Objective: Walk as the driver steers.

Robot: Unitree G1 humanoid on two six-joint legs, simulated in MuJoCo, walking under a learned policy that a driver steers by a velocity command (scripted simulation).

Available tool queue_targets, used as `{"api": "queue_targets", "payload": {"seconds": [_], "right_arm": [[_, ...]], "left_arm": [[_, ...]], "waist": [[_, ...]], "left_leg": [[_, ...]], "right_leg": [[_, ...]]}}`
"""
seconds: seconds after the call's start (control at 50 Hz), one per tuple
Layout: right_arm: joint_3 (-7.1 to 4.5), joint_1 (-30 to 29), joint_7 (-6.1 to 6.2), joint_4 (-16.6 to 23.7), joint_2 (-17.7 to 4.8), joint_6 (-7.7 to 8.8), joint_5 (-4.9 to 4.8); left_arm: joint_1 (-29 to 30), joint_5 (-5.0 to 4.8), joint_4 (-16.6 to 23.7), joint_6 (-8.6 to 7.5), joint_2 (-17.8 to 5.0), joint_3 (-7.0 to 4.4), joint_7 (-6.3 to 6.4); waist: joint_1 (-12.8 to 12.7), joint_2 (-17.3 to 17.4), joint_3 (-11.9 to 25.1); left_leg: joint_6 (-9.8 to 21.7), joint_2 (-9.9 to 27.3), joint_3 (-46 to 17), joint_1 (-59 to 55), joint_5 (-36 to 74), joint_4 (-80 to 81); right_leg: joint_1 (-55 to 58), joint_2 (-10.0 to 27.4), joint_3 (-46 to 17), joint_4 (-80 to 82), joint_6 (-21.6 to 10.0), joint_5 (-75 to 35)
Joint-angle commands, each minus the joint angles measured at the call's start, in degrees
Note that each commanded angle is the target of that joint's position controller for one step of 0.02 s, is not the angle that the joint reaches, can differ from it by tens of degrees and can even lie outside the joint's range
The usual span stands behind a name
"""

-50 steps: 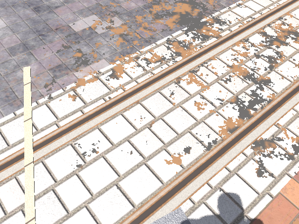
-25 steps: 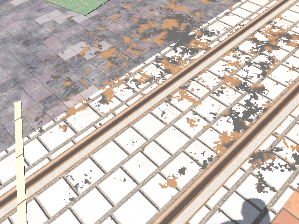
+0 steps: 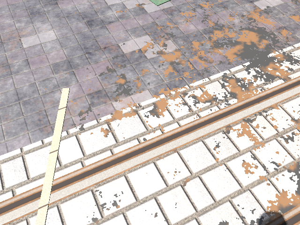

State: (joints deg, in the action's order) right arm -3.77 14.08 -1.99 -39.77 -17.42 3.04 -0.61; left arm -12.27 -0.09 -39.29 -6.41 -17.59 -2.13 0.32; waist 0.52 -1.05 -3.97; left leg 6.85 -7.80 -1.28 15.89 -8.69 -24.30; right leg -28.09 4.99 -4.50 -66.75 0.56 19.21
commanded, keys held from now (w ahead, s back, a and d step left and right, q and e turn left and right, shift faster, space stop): w+q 0.02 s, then w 0.12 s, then w+e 0.74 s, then w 0.12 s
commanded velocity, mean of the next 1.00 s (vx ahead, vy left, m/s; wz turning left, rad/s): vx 0.50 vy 0.00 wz -0.22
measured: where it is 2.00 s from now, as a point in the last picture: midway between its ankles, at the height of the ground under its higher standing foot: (192, 109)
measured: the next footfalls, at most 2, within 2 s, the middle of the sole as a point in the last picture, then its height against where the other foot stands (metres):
right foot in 0.32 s outside the picture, level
left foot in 0.84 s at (150, 176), level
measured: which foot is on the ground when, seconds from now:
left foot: down 0.00-0.34, up 0.36-0.82, down 0.84-1.00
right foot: up 0.00-0.30, down 0.32-0.86, up 0.88-1.00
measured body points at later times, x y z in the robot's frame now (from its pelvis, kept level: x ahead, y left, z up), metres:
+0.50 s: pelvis +0.30 -0.08 +0.00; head +0.33 -0.09 +0.45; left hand +0.41 +0.19 -0.10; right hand +0.42 -0.36 -0.11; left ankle +0.25 +0.07 -0.65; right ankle +0.33 -0.15 -0.74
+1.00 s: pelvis +0.57 -0.06 +0.00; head +0.60 -0.06 +0.45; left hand +0.75 +0.18 -0.11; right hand +0.63 -0.36 -0.09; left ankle +0.63 +0.03 -0.74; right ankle +0.48 -0.17 -0.66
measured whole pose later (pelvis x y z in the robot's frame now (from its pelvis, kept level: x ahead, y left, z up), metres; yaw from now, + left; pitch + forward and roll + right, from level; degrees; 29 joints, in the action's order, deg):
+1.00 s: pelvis +0.57 -0.06 +0.00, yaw -18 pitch +1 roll +1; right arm -3.1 11.6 -0.8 -41.5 -15.5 5.8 0.5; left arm -18.1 -1.3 -40.9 -1.6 -18.2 -3.0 0.5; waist 0.0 -2.7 -0.9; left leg 1.9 -2.8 0.7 14.8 -10.0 -23.8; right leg -26.1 -0.1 -4.7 -64.7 -0.6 21.5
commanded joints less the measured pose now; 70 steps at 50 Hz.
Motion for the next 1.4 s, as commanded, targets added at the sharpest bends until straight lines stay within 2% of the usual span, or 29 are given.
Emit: {"api": "queue_targets", "payload": {"seconds": [0.02, 0.12, 0.2, 0.26, 0.3, 0.32, 0.34, 0.36, 0.38, 0.4, 0.44, 0.52, 0.66, 0.76, 0.82, 0.84, 0.86, 0.88, 0.9, 0.92, 0.98, 1.12, 1.22, 1.3, 1.32, 1.34, 1.36, 1.38, 1.4], "right_arm": [[-1.97, -2.14, 0.97, 4.2, -7.45, 1.42, -0.09], [-1.58, 2.22, 2.09, 1.38, -7.69, 1.0, -0.36], [-1.47, 6.11, 1.89, -0.94, -8.76, 0.91, -0.41], [-1.59, 7.12, 2.0, -2.42, -9.26, 0.4, -0.14], [-1.69, 5.2, 2.17, -2.47, -9.6, -0.01, 0.03], [-1.23, 4.69, 2.33, -2.12, -8.63, -0.27, 0.5], [-0.12, 6.85, 2.68, -0.81, -6.28, -0.19, 2.03], [1.03, 13.25, 2.29, -0.13, -2.01, 0.92, 1.19], [0.58, 9.25, 1.79, 0.01, -6.76, 1.9, 0.44], [-0.05, 2.56, 1.32, 1.51, -8.75, 2.63, -0.89], [0.17, -2.53, 1.31, 2.97, -7.22, 3.65, 0.64], [0.3, -0.76, 1.66, 2.79, -5.22, 2.79, 1.74], [1.19, -14.23, 1.43, 5.51, -2.71, 3.08, 1.14], [0.24, -17.94, 0.62, 6.69, -4.61, 4.19, 0.33], [-1.52, -8.74, 1.2, 4.58, -7.56, 4.88, 0.39], [-2.41, -0.47, 1.73, 3.7, -9.9, 5.0, 1.26], [-3.62, 6.44, 2.07, 2.47, -14.18, 4.15, 1.85], [-3.05, 7.06, 1.55, 1.69, -11.05, 3.57, 0.43], [-2.01, 4.57, 1.61, 2.03, -7.01, 3.38, 0.1], [-1.46, 2.09, 1.57, 2.03, -5.55, 3.07, 0.47], [-0.56, -0.76, 1.19, 0.42, -3.46, 3.28, 1.42], [-1.51, 0.96, 1.15, -3.14, -7.66, 3.37, -0.18], [-1.44, 7.61, 1.14, -6.51, -9.35, 1.89, -1.27], [-1.43, 7.41, 1.74, -7.21, -10.37, 0.61, -1.21], [-0.48, 7.06, 1.75, -6.43, -8.12, 0.85, -0.47], [1.39, 10.52, 1.73, -4.31, -1.99, 1.62, 0.21], [1.47, 12.56, 1.82, -4.77, -2.66, 2.24, -0.75], [-0.18, 9.35, 1.76, -4.41, -7.64, 2.16, -2.1], [-0.3, 6.17, 1.79, -3.59, -7.5, 1.96, -2.24]], "left_arm": [[-4.1, 1.32, 2.88, 0.58, -6.02, -1.81, 0.23], [6.88, 0.88, 5.34, 0.17, -2.38, -0.14, -0.17], [11.73, -0.61, 6.48, -0.69, -3.99, -0.44, -1.5], [11.4, -0.8, 7.19, -0.76, -5.34, -0.99, -2.24], [4.87, -0.86, 5.8, -0.63, -6.99, -1.95, -2.28], [-2.76, -0.62, 3.77, -0.53, -8.85, -3.01, -2.06], [-11.12, -0.33, 2.91, -0.26, -12.46, -3.76, -1.97], [-13.18, -0.38, 1.65, 0.03, -15.35, -4.63, -2.63], [-13.33, -1.42, 2.1, 0.18, -9.5, -3.23, -2.83], [-9.76, -0.95, 2.77, 0.53, -7.65, -2.71, -2.5], [-6.25, -0.09, 3.71, 1.12, -7.44, -2.53, -2.24], [-5.35, -0.53, 3.64, 1.19, -6.83, -2.29, -1.4], [-10.21, -1.34, 0.53, 2.8, -9.03, -3.23, 0.66], [-11.78, -1.73, -0.95, 4.09, -8.71, -3.49, 1.22], [-9.0, -1.42, -0.26, 4.6, -7.55, -3.33, 1.12], [-7.96, -0.7, 0.94, 4.43, -4.85, -2.28, 0.79], [-14.97, -1.43, 1.83, 3.99, -0.79, -1.01, 0.75], [-17.02, -1.97, 2.04, 3.72, -3.66, -1.06, 0.84], [-12.69, -2.12, 1.43, 3.83, -7.76, -2.17, 0.8], [-8.59, -1.56, 1.95, 4.01, -8.1, -2.34, 0.81], [-5.63, -1.08, 2.81, 3.85, -5.0, -2.1, 0.07], [3.52, -0.14, 5.2, 2.59, -1.09, -0.05, -1.26], [12.58, -0.9, 8.25, 1.51, -1.99, -0.17, -2.23], [3.29, -0.6, 5.96, 0.89, -6.39, -2.54, -2.06], [-5.07, 0.11, 4.29, 1.04, -9.34, -3.84, -1.39], [-12.34, 1.63, 3.74, 1.71, -14.65, -5.11, -0.66], [-13.98, 1.19, 3.07, 2.24, -12.28, -4.54, -0.78], [-11.09, 0.54, 2.73, 2.3, -8.58, -3.33, -0.89], [-7.69, 0.1, 2.67, 2.2, -6.6, -2.71, -0.97]], "waist": [[-2.4, 2.29, 4.03], [2.79, 4.66, 2.82], [5.54, 6.03, 2.04], [4.4, 6.86, 1.4], [0.18, 6.82, 4.7], [-3.63, 4.99, 10.5], [-5.54, -2.4, 19.0], [-2.15, -18.5, 22.61], [-4.35, -11.26, 20.21], [-5.08, -5.94, 11.93], [-3.21, 1.6, 5.17], [-0.31, -2.94, 5.68], [-4.41, -3.9, 3.42], [-4.43, -4.85, 2.99], [0.92, -6.1, 6.86], [4.89, -3.13, 14.66], [3.69, 10.74, 23.37], [3.0, 17.1, 22.9], [3.87, 10.36, 14.39], [3.53, 5.92, 8.58], [0.44, 6.62, 2.69], [1.71, 4.68, 1.78], [4.28, 4.98, 0.55], [-2.85, 5.21, 6.05], [-6.94, 4.0, 12.58], [-7.9, -7.75, 22.32], [-7.81, -13.74, 27.07], [-7.46, -8.95, 18.06], [-6.02, -7.63, 12.02]], "left_leg": [[11.2, 15.14, -17.02, -2.09, 12.8, 12.89], [6.45, 11.01, -9.59, 0.39, 8.74, 11.75], [5.96, 15.82, -12.42, -7.36, 4.9, 9.9], [4.67, 20.24, -13.73, -16.08, 12.08, 7.11], [2.76, 18.91, -10.53, -18.23, 29.23, -0.57], [1.28, 15.94, -7.23, -16.21, 35.75, -10.86], [-0.83, 12.23, -4.31, -5.95, 21.82, -27.67], [-5.44, 2.36, -1.66, 16.44, -17.9, -45.43], [-5.08, 5.1, -7.32, 23.99, -21.44, -49.93], [-4.73, 7.59, -6.55, 27.23, -16.31, -49.77], [-5.11, 10.68, -4.9, 25.71, -10.46, -43.1], [-8.5, 11.61, -3.43, 20.45, -7.43, -33.54], [-10.97, 7.7, -2.48, 15.24, 11.92, -9.93], [-8.94, 6.32, -4.55, 11.56, 9.48, -2.64], [-5.21, 7.17, -3.31, -2.45, 6.87, 1.71], [-1.65, 14.3, -9.01, -17.06, 5.33, -0.6], [6.91, 27.48, -30.19, -38.34, -2.89, 0.03], [8.7, 32.19, -43.51, -38.57, -14.07, 4.87], [6.63, 29.57, -37.67, -30.82, -18.55, 6.67], [5.01, 26.93, -29.87, -23.15, -14.18, 7.86], [4.54, 21.3, -18.0, -10.19, -1.68, 12.62], [5.64, 19.11, -5.87, -8.1, 11.73, 16.49], [3.89, 20.33, -6.29, -11.18, 12.49, 13.91], [0.42, 18.99, -6.12, -11.7, 23.53, 1.28], [-1.65, 15.99, -4.03, -4.87, 19.38, -10.42], [-6.04, 8.56, 0.98, 15.67, -1.3, -31.9], [-6.63, 6.58, -4.33, 22.78, -24.92, -42.97], [-6.45, 9.52, -6.13, 27.14, -22.21, -47.51], [-6.24, 11.79, -4.52, 27.79, -17.78, -46.93]], "right_leg": [[-5.14, 2.05, 0.54, 4.81, 2.82, -4.38], [-1.93, -0.4, 3.18, 27.21, 4.14, -24.21], [-3.11, -1.33, 2.97, 34.87, 1.77, -26.71], [-5.9, -1.71, 2.78, 36.72, -1.98, -18.36], [2.33, -4.41, 4.99, 38.61, -4.98, -14.69], [13.42, -4.97, 5.23, 38.73, -6.99, -17.47], [29.94, 4.2, -7.49, 36.91, -11.28, -21.13], [46.04, 14.14, -35.76, 45.15, -20.07, -6.55], [46.72, 14.14, -41.32, 49.99, -18.39, 5.21], [40.19, 12.65, -33.36, 50.67, -16.31, 3.29], [29.15, 8.26, -23.85, 51.89, -15.53, -10.38], [22.74, 4.4, -16.61, 54.24, -16.19, -22.87], [17.01, 0.36, -12.32, 53.3, -12.39, -21.49], [22.28, 2.67, -19.13, 48.39, -11.04, -18.3], [21.58, 0.54, -19.32, 39.55, -8.55, -25.55], [15.8, -2.28, -16.13, 26.71, -6.77, -22.07], [-3.4, -10.78, -7.91, 7.92, -2.45, 0.11], [-12.94, -8.37, -6.6, -1.34, -1.74, 15.26], [-15.56, -5.42, -7.05, -5.03, -1.32, 10.44], [-14.66, -3.71, -4.7, -4.81, -0.97, 6.02], [-9.84, -0.59, -3.3, 1.24, -0.93, 0.42], [-7.56, 0.75, 1.53, 22.75, 0.02, -14.33], [-2.87, -1.94, 3.21, 34.06, -0.73, -18.22], [14.84, -4.63, 4.47, 41.06, -3.97, -15.37], [29.03, -0.26, 1.17, 39.19, -6.21, -16.74], [50.82, 15.11, -18.77, 39.25, -12.7, -11.93], [51.21, 20.3, -33.93, 46.0, -16.3, -4.83], [44.34, 18.07, -27.73, 47.69, -14.36, -0.72], [37.42, 15.6, -20.13, 49.33, -12.85, -1.37]]}}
